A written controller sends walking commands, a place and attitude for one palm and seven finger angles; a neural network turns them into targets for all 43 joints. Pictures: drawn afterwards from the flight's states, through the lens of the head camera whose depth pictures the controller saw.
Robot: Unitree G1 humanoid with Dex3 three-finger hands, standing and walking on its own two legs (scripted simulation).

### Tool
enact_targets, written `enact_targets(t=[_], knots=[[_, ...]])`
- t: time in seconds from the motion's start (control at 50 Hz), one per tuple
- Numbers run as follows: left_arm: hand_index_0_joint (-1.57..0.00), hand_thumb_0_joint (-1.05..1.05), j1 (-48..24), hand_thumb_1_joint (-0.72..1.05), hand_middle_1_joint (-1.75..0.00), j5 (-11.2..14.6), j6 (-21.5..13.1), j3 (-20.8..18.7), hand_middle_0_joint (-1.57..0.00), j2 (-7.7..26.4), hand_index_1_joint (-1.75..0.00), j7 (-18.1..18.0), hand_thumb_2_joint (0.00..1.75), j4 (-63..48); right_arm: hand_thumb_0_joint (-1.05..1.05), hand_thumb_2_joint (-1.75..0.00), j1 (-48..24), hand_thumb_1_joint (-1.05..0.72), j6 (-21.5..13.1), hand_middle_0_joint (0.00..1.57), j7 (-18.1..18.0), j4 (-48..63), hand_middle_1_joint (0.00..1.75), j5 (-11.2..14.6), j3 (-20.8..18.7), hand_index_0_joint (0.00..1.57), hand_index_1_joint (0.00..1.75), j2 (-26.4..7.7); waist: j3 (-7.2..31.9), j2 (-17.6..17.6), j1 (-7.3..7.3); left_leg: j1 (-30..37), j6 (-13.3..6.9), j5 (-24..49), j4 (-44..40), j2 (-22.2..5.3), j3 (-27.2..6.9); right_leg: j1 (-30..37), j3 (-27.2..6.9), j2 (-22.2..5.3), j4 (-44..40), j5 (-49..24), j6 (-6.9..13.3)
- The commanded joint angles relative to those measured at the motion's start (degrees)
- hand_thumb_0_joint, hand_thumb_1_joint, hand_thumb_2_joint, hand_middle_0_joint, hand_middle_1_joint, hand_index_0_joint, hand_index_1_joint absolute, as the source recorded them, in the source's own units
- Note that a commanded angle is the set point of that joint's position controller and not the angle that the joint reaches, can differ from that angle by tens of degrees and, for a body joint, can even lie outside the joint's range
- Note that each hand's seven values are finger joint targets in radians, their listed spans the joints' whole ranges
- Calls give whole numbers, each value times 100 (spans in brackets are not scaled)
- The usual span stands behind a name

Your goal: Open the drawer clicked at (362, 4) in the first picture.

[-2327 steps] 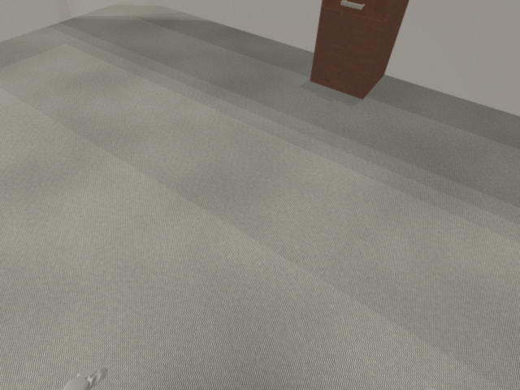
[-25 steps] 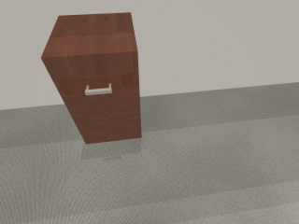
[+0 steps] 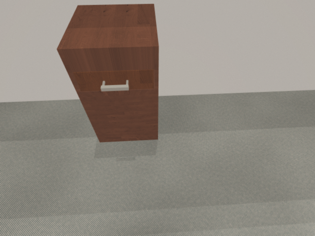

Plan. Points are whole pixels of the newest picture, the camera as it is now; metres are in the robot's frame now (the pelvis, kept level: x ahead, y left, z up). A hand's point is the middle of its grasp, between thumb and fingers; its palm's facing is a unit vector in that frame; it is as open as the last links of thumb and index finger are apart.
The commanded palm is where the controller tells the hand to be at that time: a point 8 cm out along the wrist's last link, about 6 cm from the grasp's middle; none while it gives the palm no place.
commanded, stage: take the last steps up to it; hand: left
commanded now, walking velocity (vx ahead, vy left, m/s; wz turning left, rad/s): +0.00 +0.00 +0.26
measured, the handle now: (115, 85) +0.79 +0.26 -0.18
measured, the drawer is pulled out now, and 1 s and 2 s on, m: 0.00 0.00 0.00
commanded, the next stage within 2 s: come to a stop and stand still in 0.80 s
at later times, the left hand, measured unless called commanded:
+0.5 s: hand out of the picture -0.01 +0.18 -0.18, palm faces +0.16 -0.97 -0.18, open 7.3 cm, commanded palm none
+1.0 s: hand (109, 186) +0.29 +0.18 -0.17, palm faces +0.14 -0.97 -0.21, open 7.3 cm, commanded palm none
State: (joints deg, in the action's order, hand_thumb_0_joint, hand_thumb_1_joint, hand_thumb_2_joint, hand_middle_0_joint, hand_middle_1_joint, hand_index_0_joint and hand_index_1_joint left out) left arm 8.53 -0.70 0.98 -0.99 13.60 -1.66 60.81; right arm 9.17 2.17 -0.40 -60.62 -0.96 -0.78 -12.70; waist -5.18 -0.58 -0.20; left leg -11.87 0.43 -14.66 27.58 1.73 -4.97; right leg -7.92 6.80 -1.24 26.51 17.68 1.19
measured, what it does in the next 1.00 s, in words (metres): walks ahead: left foot, then right foot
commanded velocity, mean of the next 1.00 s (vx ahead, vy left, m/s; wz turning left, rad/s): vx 0.16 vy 0.00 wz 0.02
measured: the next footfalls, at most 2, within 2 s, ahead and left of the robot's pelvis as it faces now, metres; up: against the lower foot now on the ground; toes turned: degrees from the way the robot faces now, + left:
left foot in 0.52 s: +0.16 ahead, +0.17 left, +0.00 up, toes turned +13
right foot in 0.78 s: +0.29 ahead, -0.10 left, +0.00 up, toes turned -1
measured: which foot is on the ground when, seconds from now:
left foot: down 0.00-0.28, up 0.30-0.50, down 0.52-0.80, up 0.82-1.00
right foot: down 0.00-0.52, up 0.54-0.76, down 0.78-1.00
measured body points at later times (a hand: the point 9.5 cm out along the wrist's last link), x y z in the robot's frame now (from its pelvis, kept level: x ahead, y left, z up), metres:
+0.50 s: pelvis +0.09 +0.02 -0.01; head +0.14 +0.04 +0.44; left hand -0.02 +0.23 -0.17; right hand +0.14 -0.22 -0.16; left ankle +0.11 +0.16 -0.73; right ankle -0.04 -0.10 -0.74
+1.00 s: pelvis +0.28 +0.00 +0.00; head +0.33 +0.01 +0.45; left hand +0.28 +0.23 -0.16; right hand +0.35 -0.22 -0.16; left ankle +0.26 +0.14 -0.70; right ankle +0.25 -0.10 -0.74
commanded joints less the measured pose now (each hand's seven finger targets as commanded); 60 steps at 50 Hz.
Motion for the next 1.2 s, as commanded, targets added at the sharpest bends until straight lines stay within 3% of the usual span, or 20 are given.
enact_targets(t=[0.0,0.18,0.24,0.28,0.4,0.46,0.48,0.5,0.52,0.54,0.6,0.72,0.74,0.78,0.82,0.86,0.98,1.02,1.06,1.18], knots=[[-20,0,163,90,-30,4,-42,-230,-20,950,-30,-63,90,-323,0,-90,301,-90,-47,20,-65,223,30,16,-182,20,30,-647,379,393,-59,-15,-82,1349,228,-447,-117,-24,-656,-1094,-411,-1368,330],[-20,0,717,90,-30,-83,-121,-235,-20,437,-30,104,90,-119,0,-90,499,-90,-154,20,-99,220,30,-85,-251,20,30,-650,-31,-522,61,-1013,-606,-2032,-1191,-844,-1514,20,-501,-327,38,1319,36],[-20,0,1339,90,-30,-118,-185,-319,-20,636,-30,90,90,51,0,-90,386,-90,-190,20,-78,366,30,-57,-184,20,30,-226,-133,685,337,-1977,-300,-1412,417,-97,-195,813,-1416,-1162,-1105,2093,430],[-20,0,1673,90,-30,-110,-272,-372,-20,767,-30,48,90,133,0,-90,30,-90,-268,20,-27,523,30,-63,-223,20,30,-205,-320,1069,483,-2586,-172,-1264,2142,-344,396,1036,-2433,-2188,-1853,1950,1002],[-20,0,1676,90,-30,-139,-425,-342,-20,563,-30,83,90,273,0,-90,-97,-90,-316,20,119,572,30,-12,-177,20,30,187,-549,618,206,-1873,-83,-907,1362,-705,960,629,-811,-1820,-1299,-1202,866],[-20,0,1437,90,-30,-13,-436,-323,-20,530,-30,113,90,287,0,-90,1108,-90,-423,20,82,148,30,-52,-198,20,30,62,159,405,-368,371,-189,280,97,-219,1544,-31,171,-1124,178,-2631,409],[-20,0,1377,90,-30,7,-442,-263,-20,312,-30,132,90,166,0,-90,2014,-90,-486,20,11,-136,30,-93,-330,20,30,-403,728,-516,-740,1795,-475,886,-130,-778,599,-1008,426,-715,1699,-2368,79],[-20,0,1196,90,-30,79,-458,-170,-20,11,-30,174,90,-111,0,-90,2926,-90,-527,20,-93,-391,30,-111,-487,20,30,-1024,1233,-1907,-964,2679,-1194,1896,-651,-2337,-1729,-2403,411,31,3597,841,-233],[-20,0,780,90,-30,51,-456,-208,-20,146,-30,137,90,-297,0,-90,3120,-90,-470,20,-177,-473,30,-81,-478,20,30,-1095,1345,-1343,-993,2810,-1546,2790,-797,-2805,-2153,-2833,-384,-55,4407,1643,-53],[-20,0,454,90,-30,40,-449,-253,-20,176,-30,126,90,-383,0,-90,2776,-90,-467,20,-175,-360,30,-85,-472,20,30,-1014,940,-471,-851,2241,-1596,2807,-717,-2807,-1781,-2935,-562,-322,4655,1406,-3],[-20,0,747,90,-30,-25,-311,-255,-20,-186,-30,208,90,-241,0,-90,1379,-90,-565,20,-219,-60,30,-105,-284,20,30,-494,-79,-751,-179,297,-953,1943,-1090,-2224,-398,-2343,-639,-727,3544,815,-80],[-20,0,1609,90,-30,-85,-259,-302,-20,-196,-30,301,90,-15,0,-90,688,-90,-438,20,-120,67,30,-87,-351,20,30,-565,228,-305,371,-1012,-455,-787,-488,-1393,505,45,272,-51,845,-251,-155],[-20,0,1968,90,-30,-86,-298,-372,-20,37,-30,279,90,74,0,-90,622,-90,-420,20,-96,115,30,-58,-353,20,30,-472,314,206,552,-1397,-299,-1267,83,-1034,748,564,12,-117,454,-165,-87],[-20,0,2510,90,-30,-94,-365,-534,-20,973,-30,156,90,149,0,-90,417,-90,-416,20,-13,441,30,20,-254,20,30,88,456,2450,864,-2613,-82,-2388,3202,-287,1125,1084,-3209,-2238,-1434,748,767],[-20,0,1818,90,-30,-83,-383,-462,-20,748,-30,58,90,-72,0,-90,165,-90,-424,20,5,422,30,13,-329,20,30,-28,-167,1409,531,-2801,-81,-1611,4125,-688,493,322,-3227,-2191,-1513,285,1159],[-20,0,1198,90,-30,-114,-411,-399,-20,394,-30,-1,90,-231,0,-90,323,-90,-409,20,15,339,30,-24,-300,20,30,116,-217,1134,170,-2376,-58,-1325,3715,-910,443,-186,-2170,-1942,-1220,-1268,1104],[-20,0,927,90,-30,-22,-359,-357,-20,338,-30,-95,90,-297,0,-90,847,-90,-330,20,-49,90,30,54,-103,20,30,277,714,440,-91,-446,90,687,242,-267,936,454,-481,-935,69,-4811,489],[-20,0,973,90,-30,58,-262,-328,-20,335,-30,-128,90,-386,0,-90,1015,-90,-336,20,-109,161,30,29,-227,20,30,-358,1150,-238,-128,855,-205,4431,-166,-1038,420,-238,-274,-641,734,-3521,-10],[-20,0,1076,90,-30,68,-203,-260,-20,153,-30,-161,90,-542,0,-90,1308,-90,-231,20,-188,248,30,61,-385,20,30,-919,1454,-1337,-245,1771,-1211,8014,-45,-2384,-634,-1277,-308,16,2037,1345,-227],[-20,0,610,90,-30,9,22,-400,-20,207,-30,-50,90,-646,0,-90,285,-90,-22,20,-375,569,30,-73,-482,20,30,-970,1051,-981,-90,1762,-1078,6536,97,-2130,-168,-2134,-842,106,2800,1465,-175]])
